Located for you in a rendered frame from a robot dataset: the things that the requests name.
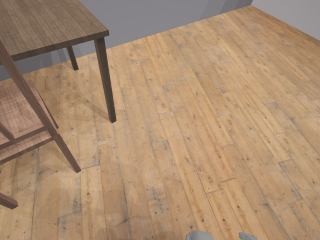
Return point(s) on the right robot thigh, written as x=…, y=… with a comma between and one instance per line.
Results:
x=198, y=235

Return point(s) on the table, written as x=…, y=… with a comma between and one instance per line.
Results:
x=33, y=27

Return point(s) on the chair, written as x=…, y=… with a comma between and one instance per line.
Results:
x=25, y=121

